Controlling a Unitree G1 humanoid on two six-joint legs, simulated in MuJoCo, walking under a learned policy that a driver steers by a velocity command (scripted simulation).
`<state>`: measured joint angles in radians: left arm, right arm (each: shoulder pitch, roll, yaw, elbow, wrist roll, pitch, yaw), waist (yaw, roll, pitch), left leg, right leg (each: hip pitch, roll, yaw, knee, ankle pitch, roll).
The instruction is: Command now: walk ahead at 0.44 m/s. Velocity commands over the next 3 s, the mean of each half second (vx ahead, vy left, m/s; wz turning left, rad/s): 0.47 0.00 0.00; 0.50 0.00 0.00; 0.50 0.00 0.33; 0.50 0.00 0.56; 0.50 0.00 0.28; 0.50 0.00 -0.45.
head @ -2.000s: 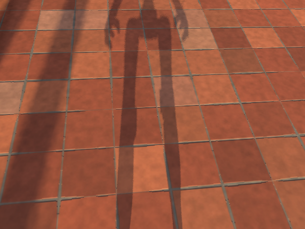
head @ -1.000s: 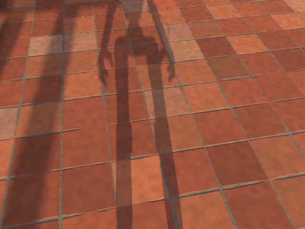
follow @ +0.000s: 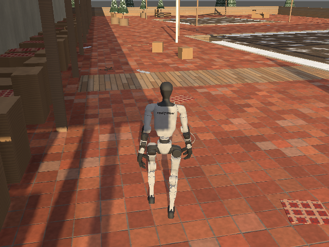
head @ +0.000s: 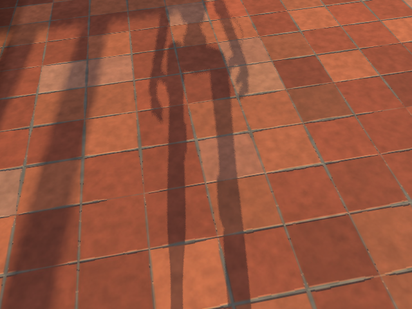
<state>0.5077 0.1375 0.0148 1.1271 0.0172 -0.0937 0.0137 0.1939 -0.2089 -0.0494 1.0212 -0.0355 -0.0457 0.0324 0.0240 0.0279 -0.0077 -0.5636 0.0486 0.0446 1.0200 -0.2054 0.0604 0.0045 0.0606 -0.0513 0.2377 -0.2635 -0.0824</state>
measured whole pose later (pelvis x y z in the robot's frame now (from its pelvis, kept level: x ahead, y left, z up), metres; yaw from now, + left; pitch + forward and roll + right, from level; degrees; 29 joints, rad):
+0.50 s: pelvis +0.28 +0.04 +0.00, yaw -1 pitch -1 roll +1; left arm 0.19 0.19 0.05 0.97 0.04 -0.05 -0.02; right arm 0.40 -0.18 -0.04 1.09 -0.01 -0.10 0.00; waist -0.02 -0.02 0.04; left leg -0.09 -0.10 0.11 0.28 -0.20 0.12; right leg -0.60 -0.10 0.00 1.04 -0.18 -0.06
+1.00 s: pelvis +0.57 -0.02 +0.00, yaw +0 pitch -1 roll -1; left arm 0.33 0.19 0.06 1.05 0.02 -0.09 0.00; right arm 0.24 -0.21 -0.05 0.97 -0.04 -0.06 0.01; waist 0.00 0.03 0.04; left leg -0.52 0.07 -0.01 1.11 -0.26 0.07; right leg -0.15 0.08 -0.11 0.33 -0.17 -0.11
